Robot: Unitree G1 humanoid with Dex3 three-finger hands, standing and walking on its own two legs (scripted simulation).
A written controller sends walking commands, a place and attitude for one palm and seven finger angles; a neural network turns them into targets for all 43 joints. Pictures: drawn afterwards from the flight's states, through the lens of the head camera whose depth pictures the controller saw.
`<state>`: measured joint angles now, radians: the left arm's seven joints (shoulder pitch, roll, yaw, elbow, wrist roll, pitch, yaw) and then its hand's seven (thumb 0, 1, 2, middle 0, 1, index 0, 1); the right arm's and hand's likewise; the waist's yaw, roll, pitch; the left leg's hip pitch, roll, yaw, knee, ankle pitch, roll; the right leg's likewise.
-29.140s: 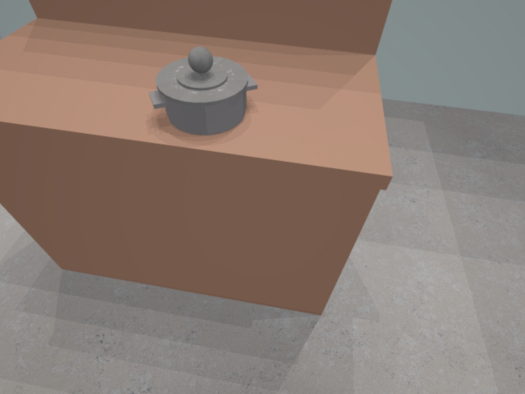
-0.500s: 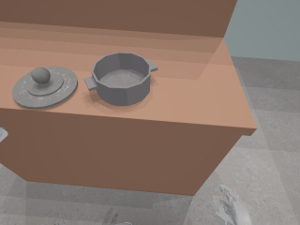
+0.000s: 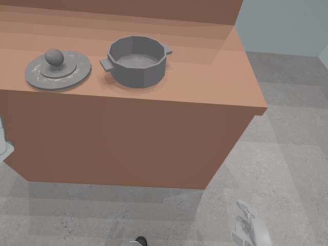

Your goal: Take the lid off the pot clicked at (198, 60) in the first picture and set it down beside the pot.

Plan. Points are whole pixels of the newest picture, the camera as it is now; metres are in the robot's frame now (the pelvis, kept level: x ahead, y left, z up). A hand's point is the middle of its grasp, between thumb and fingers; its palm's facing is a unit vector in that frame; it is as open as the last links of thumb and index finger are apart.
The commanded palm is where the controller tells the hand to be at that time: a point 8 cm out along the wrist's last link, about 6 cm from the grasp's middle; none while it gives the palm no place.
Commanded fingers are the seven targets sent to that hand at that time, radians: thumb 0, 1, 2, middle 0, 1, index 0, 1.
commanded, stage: step back with the hand held close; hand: left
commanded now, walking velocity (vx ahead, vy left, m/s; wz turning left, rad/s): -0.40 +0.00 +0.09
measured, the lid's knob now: (54, 57) +0.59 +0.37 +0.10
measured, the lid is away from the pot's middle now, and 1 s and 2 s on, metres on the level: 0.25 0.25 0.25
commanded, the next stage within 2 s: stop stepping back and stand still in 0.04 s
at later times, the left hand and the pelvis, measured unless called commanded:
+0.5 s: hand out of the picture +0.06 +0.25 +0.27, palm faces +0.46 -0.79 -0.40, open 7.4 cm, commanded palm +0.01 +0.30 +0.27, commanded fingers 0.00 0.90 0.90 -0.20 -0.30 -0.20 -0.30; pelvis -0.11 +0.02 +0.00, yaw +1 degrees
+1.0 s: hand out of the picture +0.11 +0.27 +0.20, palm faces +0.40 -0.79 -0.47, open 7.4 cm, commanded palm none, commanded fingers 0.00 0.90 0.90 -0.20 -0.30 -0.20 -0.30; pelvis -0.10 +0.03 -0.01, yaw +5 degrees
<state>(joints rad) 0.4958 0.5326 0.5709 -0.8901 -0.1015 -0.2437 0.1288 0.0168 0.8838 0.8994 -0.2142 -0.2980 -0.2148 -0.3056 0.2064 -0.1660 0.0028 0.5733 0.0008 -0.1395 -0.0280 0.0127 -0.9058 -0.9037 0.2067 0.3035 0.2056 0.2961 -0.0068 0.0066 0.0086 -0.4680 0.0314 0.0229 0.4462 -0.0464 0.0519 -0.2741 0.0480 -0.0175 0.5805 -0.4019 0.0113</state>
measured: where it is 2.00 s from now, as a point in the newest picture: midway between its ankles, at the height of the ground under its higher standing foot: outside the picture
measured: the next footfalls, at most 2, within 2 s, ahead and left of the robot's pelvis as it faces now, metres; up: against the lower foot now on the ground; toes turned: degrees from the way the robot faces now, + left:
right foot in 0.04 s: -0.05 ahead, -0.10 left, +0.00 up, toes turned +8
left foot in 0.30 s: -0.04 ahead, +0.15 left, +0.00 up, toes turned +10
